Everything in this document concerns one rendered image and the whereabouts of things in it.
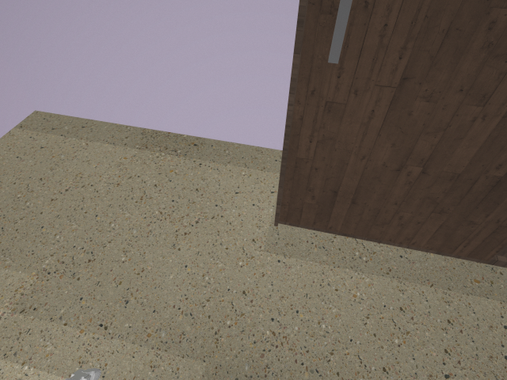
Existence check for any handle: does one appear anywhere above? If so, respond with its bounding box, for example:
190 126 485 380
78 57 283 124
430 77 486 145
328 0 353 64

